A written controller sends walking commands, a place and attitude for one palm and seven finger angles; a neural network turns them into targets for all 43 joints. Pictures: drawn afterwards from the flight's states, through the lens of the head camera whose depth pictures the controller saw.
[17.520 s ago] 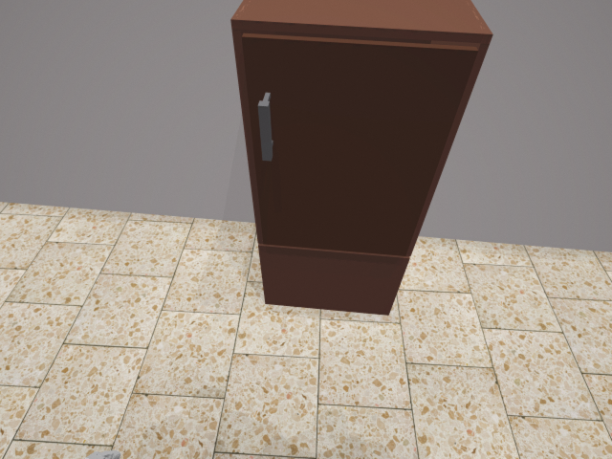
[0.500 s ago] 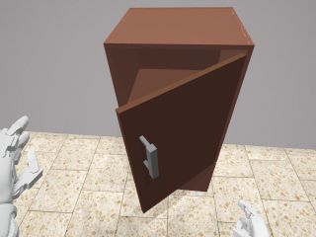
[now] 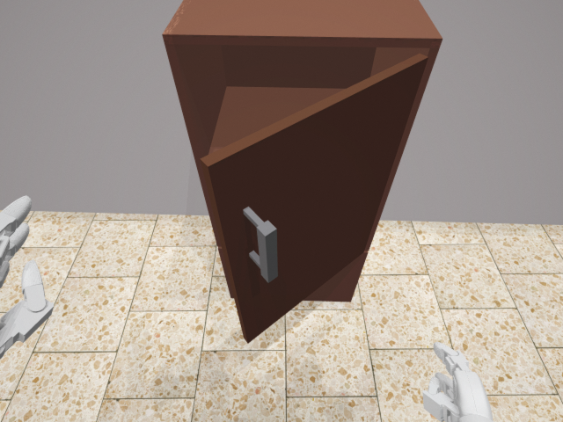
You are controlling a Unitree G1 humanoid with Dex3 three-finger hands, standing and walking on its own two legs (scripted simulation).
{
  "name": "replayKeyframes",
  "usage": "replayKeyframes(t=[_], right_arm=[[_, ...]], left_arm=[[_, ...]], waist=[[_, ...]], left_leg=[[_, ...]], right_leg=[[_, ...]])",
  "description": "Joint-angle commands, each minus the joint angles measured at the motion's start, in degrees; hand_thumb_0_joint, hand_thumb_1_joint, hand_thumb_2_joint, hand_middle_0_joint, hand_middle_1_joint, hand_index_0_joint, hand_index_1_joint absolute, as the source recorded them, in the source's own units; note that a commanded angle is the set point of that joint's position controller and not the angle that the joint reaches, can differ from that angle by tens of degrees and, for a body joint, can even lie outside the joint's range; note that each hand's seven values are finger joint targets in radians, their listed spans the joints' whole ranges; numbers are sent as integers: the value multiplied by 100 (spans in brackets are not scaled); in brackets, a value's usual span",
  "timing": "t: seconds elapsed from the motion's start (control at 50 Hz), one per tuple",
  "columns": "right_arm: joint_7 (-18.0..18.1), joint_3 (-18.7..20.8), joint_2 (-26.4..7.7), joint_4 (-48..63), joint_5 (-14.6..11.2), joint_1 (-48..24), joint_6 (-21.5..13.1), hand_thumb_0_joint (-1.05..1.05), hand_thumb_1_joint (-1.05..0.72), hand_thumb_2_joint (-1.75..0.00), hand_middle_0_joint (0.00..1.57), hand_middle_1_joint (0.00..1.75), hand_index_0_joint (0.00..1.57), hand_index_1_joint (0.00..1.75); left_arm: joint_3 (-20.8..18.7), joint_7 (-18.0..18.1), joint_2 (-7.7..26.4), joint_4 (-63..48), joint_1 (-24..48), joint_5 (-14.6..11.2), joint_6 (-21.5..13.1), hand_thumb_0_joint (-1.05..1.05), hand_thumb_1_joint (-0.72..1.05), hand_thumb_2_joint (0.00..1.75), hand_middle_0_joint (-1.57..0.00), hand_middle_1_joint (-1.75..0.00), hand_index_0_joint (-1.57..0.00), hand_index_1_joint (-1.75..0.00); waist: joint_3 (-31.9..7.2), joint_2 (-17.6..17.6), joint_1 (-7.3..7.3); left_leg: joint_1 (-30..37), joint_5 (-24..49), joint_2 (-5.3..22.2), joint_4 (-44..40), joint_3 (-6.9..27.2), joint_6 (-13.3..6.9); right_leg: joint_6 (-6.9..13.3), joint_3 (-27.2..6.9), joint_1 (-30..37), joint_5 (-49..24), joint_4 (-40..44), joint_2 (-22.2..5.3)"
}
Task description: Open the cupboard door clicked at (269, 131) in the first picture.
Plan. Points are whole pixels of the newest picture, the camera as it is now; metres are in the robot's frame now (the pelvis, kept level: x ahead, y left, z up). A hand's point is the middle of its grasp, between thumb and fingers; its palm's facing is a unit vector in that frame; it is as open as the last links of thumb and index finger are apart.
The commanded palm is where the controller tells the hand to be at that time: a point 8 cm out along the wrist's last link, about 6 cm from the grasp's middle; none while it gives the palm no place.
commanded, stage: step back with the hand held close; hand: left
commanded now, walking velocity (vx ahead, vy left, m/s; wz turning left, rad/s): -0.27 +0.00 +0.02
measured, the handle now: (260, 245) +0.36 +0.06 +0.04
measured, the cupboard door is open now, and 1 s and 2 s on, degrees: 41 41 41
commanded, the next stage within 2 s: stop stepping back and stand still in 0.78 s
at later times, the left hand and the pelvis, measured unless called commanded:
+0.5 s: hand out of the picture +0.11 +0.29 +0.15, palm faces +0.44 -0.77 -0.46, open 7.4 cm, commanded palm +0.04 +0.33 +0.17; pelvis -0.08 +0.02 -0.01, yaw +3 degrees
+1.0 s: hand out of the picture +0.03 +0.28 +0.16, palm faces +0.33 -0.84 -0.42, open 7.4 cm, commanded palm -0.02 +0.33 +0.17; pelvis -0.18 +0.04 -0.02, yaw -4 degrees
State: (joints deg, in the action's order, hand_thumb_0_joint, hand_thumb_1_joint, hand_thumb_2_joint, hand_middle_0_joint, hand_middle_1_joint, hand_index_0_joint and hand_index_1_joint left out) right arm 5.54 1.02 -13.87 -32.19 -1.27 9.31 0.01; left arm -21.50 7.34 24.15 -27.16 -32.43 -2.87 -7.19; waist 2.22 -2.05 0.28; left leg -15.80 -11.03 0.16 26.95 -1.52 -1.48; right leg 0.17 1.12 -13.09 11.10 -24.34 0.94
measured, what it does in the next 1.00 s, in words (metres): walks backwards: right foot, then left foot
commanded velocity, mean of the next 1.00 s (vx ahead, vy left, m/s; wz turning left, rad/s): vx -0.26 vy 0.00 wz -0.01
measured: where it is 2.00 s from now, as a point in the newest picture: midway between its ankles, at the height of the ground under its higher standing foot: outside the picture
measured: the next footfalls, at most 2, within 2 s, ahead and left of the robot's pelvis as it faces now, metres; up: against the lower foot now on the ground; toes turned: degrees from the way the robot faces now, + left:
right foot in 0.90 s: -0.20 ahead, -0.02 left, +0.00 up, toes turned -7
left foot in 1.00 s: -0.01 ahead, +0.09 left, +0.00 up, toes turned -4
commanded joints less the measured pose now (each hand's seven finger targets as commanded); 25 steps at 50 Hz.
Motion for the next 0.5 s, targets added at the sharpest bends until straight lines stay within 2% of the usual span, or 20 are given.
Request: replayKeyframes(t=[0.0, 0.02, 0.06, 0.08, 0.14, 0.16, 0.2, 0.24, 0.26, 0.3, 0.32, 0.34, 0.36, 0.38, 0.4, 0.42, 0.44, 0.46, 0.48], right_arm=[[43, 198, -605, 939, 32, -508, -350, 0, -90, -90, 20, 30, 20, 30], [35, 203, -615, 939, 31, -480, -370, 0, -90, -90, 20, 30, 20, 30], [41, 212, -641, 912, 41, -464, -423, 0, -90, -90, 20, 30, 20, 30], [37, 194, -634, 927, 40, -413, -447, 0, -90, -90, 20, 30, 20, 30], [33, 199, -703, 935, 65, -366, -542, 0, -90, -90, 20, 30, 20, 30], [49, 203, -743, 950, 74, -419, -587, 0, -90, -90, 20, 30, 20, 30], [51, 193, -742, 986, 88, -386, -678, 0, -90, -90, 20, 30, 20, 30], [37, 214, -685, 984, 100, -352, -756, 0, -90, -90, 20, 30, 20, 30], [37, 215, -688, 953, 118, -375, -791, 0, -90, -90, 20, 30, 20, 30], [-7, 216, -669, 905, 144, -376, -842, 0, -90, -90, 20, 30, 20, 30], [-41, 211, -636, 856, 153, -305, -852, 0, -90, -90, 20, 30, 20, 30], [-72, 207, -582, 805, 133, -275, -887, 0, -90, -90, 20, 30, 20, 30], [-72, 215, -591, 725, 149, -268, -902, 0, -90, -90, 20, 30, 20, 30], [-89, 233, -560, 681, 108, -244, -896, 0, -90, -90, 20, 30, 20, 30], [-96, 260, -582, 636, 81, -227, -890, 0, -90, -90, 20, 30, 20, 30], [-93, 262, -544, 577, 90, -258, -863, 0, -90, -90, 20, 30, 20, 30], [-102, 246, -502, 546, 107, -255, -827, 0, -90, -90, 20, 30, 20, 30], [-82, 244, -476, 483, 124, -297, -793, 0, -90, -90, 20, 30, 20, 30], [-70, 223, -441, 512, 112, -280, -767, 0, -90, -90, 20, 30, 20, 30]], left_arm=[[-899, 200, 1035, -1249, 14, 5, -443, 0, 90, 90, -20, -30, -20, -30], [-907, 214, 1030, -1248, 38, 21, -471, 0, 90, 90, -20, -30, -20, -30], [-947, 244, 1056, -1287, 66, 58, -543, 0, 90, 90, -20, -30, -20, -30], [-913, 256, 1004, -1278, 76, 65, -572, 0, 90, 90, -20, -30, -20, -30], [-948, 290, 970, -1267, 161, 136, -672, 0, 90, 90, -20, -30, -20, -30], [-988, 297, 1010, -1361, 216, 174, -714, 0, 90, 90, -20, -30, -20, -30], [-1028, 297, 938, -1414, 280, 233, -756, 0, 90, 90, -20, -30, -20, -30], [-1080, 277, 950, -1513, 342, 256, -788, 0, 90, 90, -20, -30, -20, -30], [-1190, 267, 1060, -1412, 268, 251, -789, 0, 90, 90, -20, -30, -20, -30], [-1111, 215, 912, -1386, 292, 269, -827, 0, 90, 90, -20, -30, -20, -30], [-1068, 200, 892, -1376, 254, 212, -827, 0, 90, 90, -20, -30, -20, -30], [-984, 187, 871, -1421, 225, 140, -844, 0, 90, 90, -20, -30, -20, -30], [-981, 197, 955, -1486, 259, 115, -873, 0, 90, 90, -20, -30, -20, -30], [-862, 198, 897, -1507, 301, 86, -848, 0, 90, 90, -20, -30, -20, -30], [-858, 214, 937, -1544, 358, 68, -850, 0, 90, 90, -20, -30, -20, -30], [-881, 240, 998, -1493, 384, 75, -846, 0, 90, 90, -20, -30, -20, -30], [-881, 263, 1029, -1503, 446, 83, -833, 0, 90, 90, -20, -30, -20, -30], [-971, 299, 1123, -1500, 448, 87, -838, 0, 90, 90, -20, -30, -20, -30], [-991, 295, 1137, -1531, 445, 78, -816, 0, 90, 90, -20, -30, -20, -30]], waist=[[-863, -99, 46], [-779, -26, 31], [-633, -153, 11], [-576, -89, -5], [-410, -224, -19], [-407, -554, -7], [-466, -855, 36], [-675, -867, 59], [-671, -833, 76], [-394, -729, 37], [-345, -525, 9], [-458, -156, -27], [-667, 46, -59], [-895, 417, -67], [-983, 639, -72], [-891, 756, -83], [-802, 826, -100], [-795, 658, -119], [-813, 715, -127]], left_leg=[[-45, 496, 423, -353, 485, -80], [-187, 102, 420, -381, 509, -89], [-466, -605, 413, -462, 578, -118], [-594, -950, 445, -513, 645, -124], [-1165, -1798, 588, -717, 863, -217], [-1470, -2121, 716, -981, 1036, -285], [-2244, -2839, 1039, -1595, 1448, -432], [-2262, -2639, 1175, -1581, 1526, -530], [-2338, -2689, 1171, -1526, 1531, -568], [-2611, -2844, 1094, -1407, 1472, -558], [-2182, -2402, 882, -1140, 1307, -418], [-1340, -1757, 608, -739, 1049, -226], [-613, -1157, 394, -307, 753, -90], [-120, -874, 249, 209, 575, 14], [368, -766, 80, 840, 411, 103], [581, -662, -28, 1355, 295, 152], [506, -556, -88, 1582, 275, 184], [452, -367, -76, 1546, 298, 197], [446, -195, -42, 1173, 376, 195]], right_leg=[[-12, -438, 237, -745, 203, -412], [3, -482, 172, -462, 254, -413], [39, -516, 108, 30, 340, -435], [38, -515, 70, 344, 317, -419], [-5, -478, 125, 997, 124, -290], [-35, -387, 387, 970, -151, -175], [-117, -201, 1114, 555, -1109, 121], [-114, -197, 1325, 78, -1544, 198], [-112, -276, 1368, 131, -1567, 211], [-52, -415, 1313, 407, -1362, 216], [68, -550, 868, 408, -906, 110], [182, -775, 220, 324, -302, -67], [251, -1051, -256, 59, 64, -297], [324, -1224, -602, 165, 291, -504], [472, -1423, -1125, 428, 580, -774], [592, -1616, -1594, 504, 815, -1047], [668, -1609, -1653, 159, 824, -1218], [721, -1566, -1585, -473, 656, -1278], [607, -1298, -1405, -803, 441, -1145]])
